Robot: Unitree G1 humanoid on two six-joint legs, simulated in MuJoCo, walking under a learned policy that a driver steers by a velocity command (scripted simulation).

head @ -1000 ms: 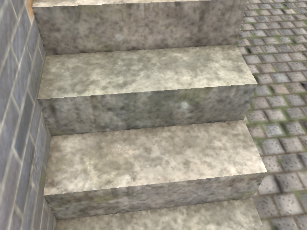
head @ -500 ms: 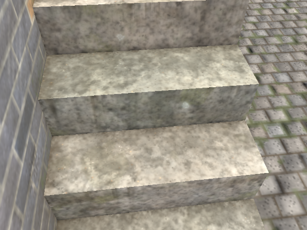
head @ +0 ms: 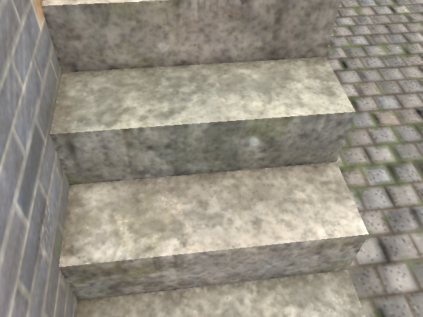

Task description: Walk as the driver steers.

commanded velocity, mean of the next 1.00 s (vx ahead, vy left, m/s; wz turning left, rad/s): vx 0.50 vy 0.00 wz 0.00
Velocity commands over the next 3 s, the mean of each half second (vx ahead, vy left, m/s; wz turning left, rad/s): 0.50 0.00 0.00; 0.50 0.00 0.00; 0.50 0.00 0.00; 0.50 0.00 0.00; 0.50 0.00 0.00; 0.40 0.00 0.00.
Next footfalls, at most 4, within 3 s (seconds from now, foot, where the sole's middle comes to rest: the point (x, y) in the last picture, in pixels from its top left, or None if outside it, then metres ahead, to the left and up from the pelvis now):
none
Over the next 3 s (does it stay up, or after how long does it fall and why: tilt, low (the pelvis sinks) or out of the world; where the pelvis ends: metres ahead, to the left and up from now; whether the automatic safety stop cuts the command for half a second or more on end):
stays up -0.01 0.00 0.00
